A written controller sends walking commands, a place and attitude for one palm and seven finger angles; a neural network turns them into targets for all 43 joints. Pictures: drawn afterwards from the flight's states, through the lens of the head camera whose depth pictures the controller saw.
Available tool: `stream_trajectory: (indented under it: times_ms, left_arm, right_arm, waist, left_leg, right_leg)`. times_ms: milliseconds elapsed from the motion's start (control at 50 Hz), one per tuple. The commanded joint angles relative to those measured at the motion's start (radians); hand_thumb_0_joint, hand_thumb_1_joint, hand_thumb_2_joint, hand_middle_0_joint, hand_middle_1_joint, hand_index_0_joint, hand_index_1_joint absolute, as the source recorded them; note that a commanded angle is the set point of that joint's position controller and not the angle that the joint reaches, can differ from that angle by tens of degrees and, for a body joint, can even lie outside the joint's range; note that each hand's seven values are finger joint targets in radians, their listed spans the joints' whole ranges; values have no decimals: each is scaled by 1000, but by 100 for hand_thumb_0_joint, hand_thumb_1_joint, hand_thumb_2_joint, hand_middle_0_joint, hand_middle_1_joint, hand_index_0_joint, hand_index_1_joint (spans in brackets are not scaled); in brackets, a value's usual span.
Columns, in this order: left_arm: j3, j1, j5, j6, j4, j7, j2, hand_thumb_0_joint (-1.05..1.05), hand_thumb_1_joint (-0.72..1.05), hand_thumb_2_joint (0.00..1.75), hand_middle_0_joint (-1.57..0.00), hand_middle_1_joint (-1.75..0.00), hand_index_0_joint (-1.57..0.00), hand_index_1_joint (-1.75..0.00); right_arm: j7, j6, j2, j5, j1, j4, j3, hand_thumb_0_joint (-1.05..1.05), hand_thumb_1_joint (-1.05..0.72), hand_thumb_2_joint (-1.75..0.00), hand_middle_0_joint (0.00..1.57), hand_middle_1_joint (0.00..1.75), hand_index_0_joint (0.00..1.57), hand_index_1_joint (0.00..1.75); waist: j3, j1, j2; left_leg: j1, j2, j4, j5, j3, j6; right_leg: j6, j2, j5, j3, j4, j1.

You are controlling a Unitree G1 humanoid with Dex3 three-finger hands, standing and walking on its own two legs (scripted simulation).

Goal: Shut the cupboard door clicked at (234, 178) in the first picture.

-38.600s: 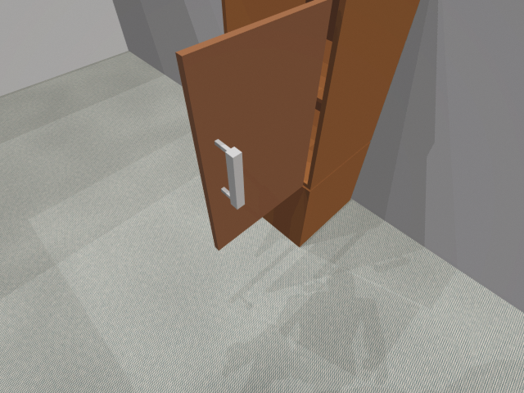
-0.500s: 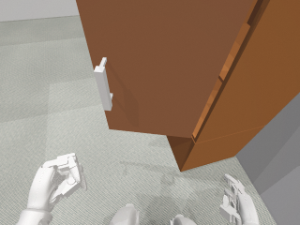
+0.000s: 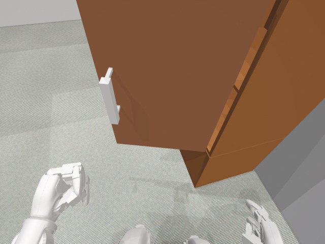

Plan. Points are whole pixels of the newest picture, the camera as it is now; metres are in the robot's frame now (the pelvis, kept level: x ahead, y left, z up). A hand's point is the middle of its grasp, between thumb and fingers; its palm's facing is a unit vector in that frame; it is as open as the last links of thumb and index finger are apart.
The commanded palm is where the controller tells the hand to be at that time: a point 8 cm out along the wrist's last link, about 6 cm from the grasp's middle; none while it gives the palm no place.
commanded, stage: raise the hand and make a fist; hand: left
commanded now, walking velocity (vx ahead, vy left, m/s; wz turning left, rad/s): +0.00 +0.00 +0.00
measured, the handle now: (112, 97) +0.49 +0.18 +0.05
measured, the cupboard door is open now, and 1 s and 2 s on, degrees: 68 68 68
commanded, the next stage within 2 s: bring the fist close to the handle in 0.16 s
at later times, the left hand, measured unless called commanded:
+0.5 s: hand (93, 178) +0.25 +0.17 +0.05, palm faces -0.04 -1.00 -0.03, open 3.1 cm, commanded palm +0.25 +0.23 +0.05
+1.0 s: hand (107, 142) +0.34 +0.16 +0.05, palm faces -0.04 -1.00 -0.02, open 3.1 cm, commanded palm +0.33 +0.21 +0.05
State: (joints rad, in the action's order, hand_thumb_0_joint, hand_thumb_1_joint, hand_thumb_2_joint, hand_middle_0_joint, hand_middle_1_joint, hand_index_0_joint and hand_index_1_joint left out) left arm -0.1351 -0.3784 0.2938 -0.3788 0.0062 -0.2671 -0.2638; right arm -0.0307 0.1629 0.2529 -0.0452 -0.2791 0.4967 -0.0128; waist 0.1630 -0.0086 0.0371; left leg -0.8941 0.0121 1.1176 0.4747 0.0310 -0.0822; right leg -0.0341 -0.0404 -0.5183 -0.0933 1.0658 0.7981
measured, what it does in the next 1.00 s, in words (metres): stands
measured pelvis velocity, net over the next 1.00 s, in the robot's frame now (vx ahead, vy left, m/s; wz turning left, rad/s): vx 0.00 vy -0.01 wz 0.00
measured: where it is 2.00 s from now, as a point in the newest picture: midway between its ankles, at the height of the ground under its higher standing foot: outside the picture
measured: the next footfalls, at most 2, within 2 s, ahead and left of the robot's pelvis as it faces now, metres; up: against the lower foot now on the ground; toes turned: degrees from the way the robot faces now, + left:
none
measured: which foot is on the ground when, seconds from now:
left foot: down 0.00-1.00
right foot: down 0.00-1.00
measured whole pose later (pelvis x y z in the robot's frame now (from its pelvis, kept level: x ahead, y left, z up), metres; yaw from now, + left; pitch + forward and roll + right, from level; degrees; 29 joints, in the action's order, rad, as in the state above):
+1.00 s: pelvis +0.00 -0.01 +0.00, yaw +0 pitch +16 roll -2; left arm -0.14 0.13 0.23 -0.37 -0.40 -0.18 -0.26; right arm -0.03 0.10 0.26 -0.05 -0.26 0.59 -0.01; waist 0.15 -0.04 0.03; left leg -0.91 0.01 1.10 0.47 0.04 -0.07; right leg -0.04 -0.04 -0.52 -0.08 1.07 0.83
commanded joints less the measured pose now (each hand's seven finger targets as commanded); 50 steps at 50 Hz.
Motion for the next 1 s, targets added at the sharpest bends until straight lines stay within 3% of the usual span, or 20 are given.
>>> stream_trajectory:
  times_ms: [0, 100, 180, 240, 280, 320, 400, 460, 520, 540, 580, 620, 680, 720, 780, 820, 840, 900, 920, 980]
  left_arm:
    - [-62, 45, 15, -76, 191, 5, -106, 0, 90, 90, -130, -150, -130, -150]
    - [-60, 48, 14, -86, 224, 10, -113, 0, 90, 90, -130, -150, -130, -150]
    - [-78, 35, 14, -78, 204, 13, -128, 0, 90, 90, -130, -150, -130, -150]
    - [-62, 35, 19, -75, 192, 8, -103, 0, 90, 90, -130, -150, -130, -150]
    - [-77, 98, 18, -76, 179, 6, -128, 0, 90, 90, -130, -150, -130, -150]
    - [-44, 196, 9, -83, 183, 6, -107, 0, 90, 90, -130, -150, -130, -150]
    - [-66, 308, 5, -70, 113, 6, -140, 0, 90, 90, -130, -150, -130, -150]
    - [-74, 365, 4, -49, 76, 8, -147, 0, 90, 90, -130, -150, -130, -150]
    - [-85, 408, 0, -23, 25, 13, -155, 0, 90, 90, -130, -150, -130, -150]
    - [-74, 432, -1, -19, 21, 17, -146, 0, 90, 90, -130, -150, -130, -150]
    - [-105, 451, -1, -7, -27, 27, -171, 0, 90, 90, -130, -150, -130, -150]
    - [-72, 461, -5, -11, -39, 29, -131, 0, 90, 90, -130, -150, -130, -150]
    - [-126, 458, -10, -18, -93, 40, -180, 0, 90, 90, -130, -150, -130, -150]
    - [-67, 500, -18, -30, -84, 43, -123, 0, 90, 90, -130, -150, -130, -150]
    - [-89, 545, -24, -46, -119, 55, -150, 0, 90, 90, -130, -150, -130, -150]
    - [-51, 651, -38, -57, -137, 60, -123, 0, 90, 90, -130, -150, -130, -150]
    - [-53, 687, -40, -61, -148, 66, -126, 0, 90, 90, -130, -150, -130, -150]
    - [-70, 769, -54, -76, -166, 86, -155, 0, 90, 90, -130, -150, -130, -150]
    - [-36, 780, -60, -76, -172, 87, -122, 0, 90, 90, -130, -150, -130, -150]
    - [-68, 834, -66, -62, -263, 102, -153, 0, 90, 90, -130, -150, -130, -150]
  right_arm:
    - [-6, 54, 132, -2, 66, -154, 53, 0, -90, -90, 20, 30, 20, 30]
    - [-8, 52, 130, -3, 68, -152, 55, 0, -90, -90, 20, 30, 20, 30]
    - [-11, 48, 129, -3, 67, -147, 56, 0, -90, -90, 20, 30, 20, 30]
    - [-12, 46, 124, -7, 73, -151, 55, 0, -90, -90, 20, 30, 20, 30]
    - [-18, 42, 132, -5, 70, -142, 52, 0, -90, -90, 20, 30, 20, 30]
    - [-19, 45, 131, -6, 71, -135, 48, 0, -90, -90, 20, 30, 20, 30]
    - [-26, 46, 138, -7, 67, -114, 46, 0, -90, -90, 20, 30, 20, 30]
    - [-25, 43, 138, -11, 70, -111, 43, 0, -90, -90, 20, 30, 20, 30]
    - [-24, 32, 139, -13, 62, -107, 44, 0, -90, -90, 20, 30, 20, 30]
    - [-22, 30, 138, -13, 61, -105, 42, 0, -90, -90, 20, 30, 20, 30]
    - [-21, 24, 144, -11, 52, -96, 43, 0, -90, -90, 20, 30, 20, 30]
    - [-15, 18, 139, -12, 51, -99, 45, 0, -90, -90, 20, 30, 20, 30]
    - [-10, 7, 148, -9, 40, -88, 50, 0, -90, -90, 20, 30, 20, 30]
    - [-4, 3, 141, -10, 41, -89, 52, 0, -90, -90, 20, 30, 20, 30]
    - [-4, -4, 152, -6, 31, -73, 55, 0, -90, -90, 20, 30, 20, 30]
    - [-3, -8, 150, -10, 33, -61, 56, 0, -90, -90, 20, 30, 20, 30]
    - [-4, -8, 151, -9, 32, -53, 58, 0, -90, -90, 20, 30, 20, 30]
    - [-6, -14, 159, -5, 23, -36, 62, 0, -90, -90, 20, 30, 20, 30]
    - [-3, -14, 157, -6, 21, -37, 61, 0, -90, -90, 20, 30, 20, 30]
    - [-3, -27, 165, -4, 4, -16, 62, 0, -90, -90, 20, 30, 20, 30]
  waist:
    - [166, 11, 28]
    - [199, 7, 42]
    - [182, 8, 22]
    - [176, 1, -1]
    - [151, -5, 0]
    - [167, -24, 19]
    - [185, -29, 2]
    - [212, -17, 34]
    - [241, -13, 13]
    - [245, -12, 45]
    - [243, -6, 12]
    - [252, -11, 10]
    - [242, 0, -16]
    - [251, -16, 5]
    - [234, -22, -19]
    - [235, -40, 5]
    - [239, -40, 31]
    - [295, -43, 34]
    - [310, -42, 52]
    - [297, -43, 23]
  left_leg:
    - [187, -25, -199, -150, -133, 65]
    - [193, -24, -177, -188, -121, 59]
    - [177, -22, -169, -184, -117, 54]
    - [162, -21, -167, -162, -110, 53]
    - [140, -22, -155, -143, -111, 50]
    - [156, -24, -156, -126, -116, 49]
    - [135, -22, -144, -95, -114, 45]
    - [153, -20, -158, -109, -109, 46]
    - [174, -21, -166, -161, -101, 45]
    - [195, -22, -175, -174, -105, 47]
    - [189, -22, -176, -197, -108, 47]
    - [208, -22, -181, -227, -97, 47]
    - [191, -23, -182, -246, -95, 49]
    - [224, -25, -185, -264, -91, 50]
    - [213, -27, -182, -250, -96, 50]
    - [231, -31, -185, -234, -103, 53]
    - [245, -32, -186, -218, -107, 56]
    - [305, -39, -189, -245, -121, 60]
    - [330, -41, -195, -266, -128, 65]
    - [322, -42, -196, -257, -135, 66]
  right_leg:
    - [-12, 2, 156, 61, -137, -53]
    - [-8, 5, 193, 71, -129, -64]
    - [-6, 2, 195, 78, -137, -70]
    - [1, 7, 171, 78, -144, -64]
    - [-1, 5, 152, 87, -147, -49]
    - [0, 8, 131, 80, -140, -21]
    - [3, 11, 93, 100, -153, -23]
    - [2, 16, 103, 106, -164, -49]
    - [5, 16, 167, 105, -165, -88]
    - [3, 16, 182, 96, -161, -81]
    - [2, 14, 211, 96, -161, -102]
    - [6, 18, 247, 91, -161, -106]
    - [5, 18, 273, 94, -161, -127]
    - [7, 20, 288, 86, -155, -104]
    - [6, 18, 274, 87, -158, -91]
    - [5, 19, 245, 83, -151, -49]
    - [3, 20, 222, 81, -150, -28]
    - [0, 18, 229, 77, -144, -15]
    - [-2, 20, 234, 71, -139, -7]
    - [-2, 16, 231, 70, -145, -3]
